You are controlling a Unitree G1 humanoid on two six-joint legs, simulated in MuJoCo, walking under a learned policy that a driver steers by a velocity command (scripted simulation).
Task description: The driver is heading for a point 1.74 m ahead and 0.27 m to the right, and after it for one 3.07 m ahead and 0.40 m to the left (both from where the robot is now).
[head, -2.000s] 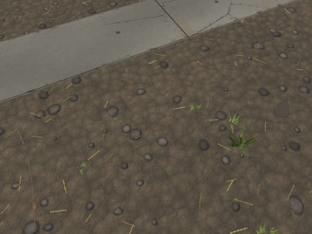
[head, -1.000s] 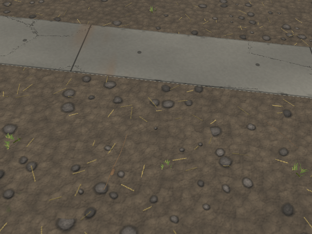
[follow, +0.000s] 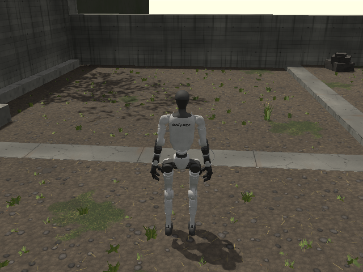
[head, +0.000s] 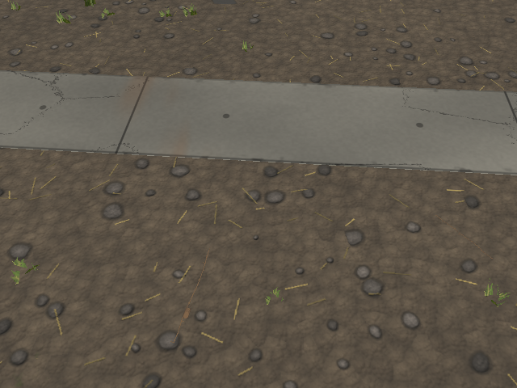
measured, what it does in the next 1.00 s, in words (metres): walks ahead: right foot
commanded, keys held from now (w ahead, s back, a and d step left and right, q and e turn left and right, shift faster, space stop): no key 0.12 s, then w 0.88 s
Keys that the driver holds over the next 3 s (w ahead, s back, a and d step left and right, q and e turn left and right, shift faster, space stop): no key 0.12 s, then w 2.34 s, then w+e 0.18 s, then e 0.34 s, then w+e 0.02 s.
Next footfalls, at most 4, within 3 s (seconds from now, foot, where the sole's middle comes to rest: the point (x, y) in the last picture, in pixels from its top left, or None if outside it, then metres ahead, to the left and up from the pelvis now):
0.88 right None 0.44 -0.03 -0.78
1.44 left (231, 307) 0.75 0.12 -0.78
1.98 right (288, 224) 1.06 -0.05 -0.78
2.54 left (238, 160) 1.36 0.12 -0.78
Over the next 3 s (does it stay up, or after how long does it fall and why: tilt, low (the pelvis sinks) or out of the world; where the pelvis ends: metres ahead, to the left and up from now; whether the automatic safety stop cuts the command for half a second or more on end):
stays up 1.38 0.03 -0.02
